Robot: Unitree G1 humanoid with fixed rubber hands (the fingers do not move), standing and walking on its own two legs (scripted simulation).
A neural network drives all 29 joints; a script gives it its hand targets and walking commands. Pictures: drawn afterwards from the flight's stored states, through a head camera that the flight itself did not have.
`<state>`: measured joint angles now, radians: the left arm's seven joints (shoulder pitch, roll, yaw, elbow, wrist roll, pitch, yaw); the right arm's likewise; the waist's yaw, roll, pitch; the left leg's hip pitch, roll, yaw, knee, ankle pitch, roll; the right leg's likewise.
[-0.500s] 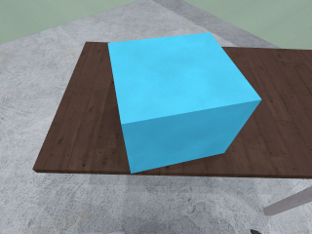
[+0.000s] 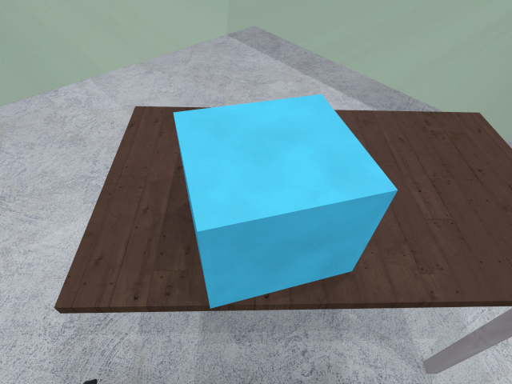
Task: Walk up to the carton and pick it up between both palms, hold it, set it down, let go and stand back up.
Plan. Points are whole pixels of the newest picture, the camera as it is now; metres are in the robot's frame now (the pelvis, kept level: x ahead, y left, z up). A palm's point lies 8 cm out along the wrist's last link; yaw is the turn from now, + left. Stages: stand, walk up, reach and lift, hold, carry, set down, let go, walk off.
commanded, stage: walk up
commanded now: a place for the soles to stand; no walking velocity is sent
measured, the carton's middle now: (268, 196) +0.42 -0.02 +0.06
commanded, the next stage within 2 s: reach and lift in 0.58 s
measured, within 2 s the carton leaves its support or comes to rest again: neither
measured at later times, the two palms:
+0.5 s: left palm out of the picture +0.06 +0.28 -0.12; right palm out of the picture +0.07 -0.30 -0.12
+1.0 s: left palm (110, 383) +0.16 +0.22 -0.09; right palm (442, 383) +0.16 -0.30 -0.09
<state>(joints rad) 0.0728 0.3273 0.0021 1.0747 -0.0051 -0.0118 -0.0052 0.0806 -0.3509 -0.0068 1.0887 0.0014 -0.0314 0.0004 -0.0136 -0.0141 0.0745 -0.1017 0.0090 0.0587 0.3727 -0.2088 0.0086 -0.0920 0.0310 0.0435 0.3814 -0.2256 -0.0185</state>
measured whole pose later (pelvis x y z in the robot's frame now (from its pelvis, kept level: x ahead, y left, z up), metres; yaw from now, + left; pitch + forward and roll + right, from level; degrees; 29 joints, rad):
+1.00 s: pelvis +0.01 -0.04 -0.01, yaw +3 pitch -3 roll +0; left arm 0.16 0.24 0.09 0.36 0.10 0.46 0.00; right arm 0.14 -0.31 -0.01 0.82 0.07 -0.10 0.08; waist -0.01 -0.07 0.10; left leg -0.18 0.05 -0.02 0.54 -0.30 -0.05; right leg -0.14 0.07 -0.04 0.53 -0.33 -0.07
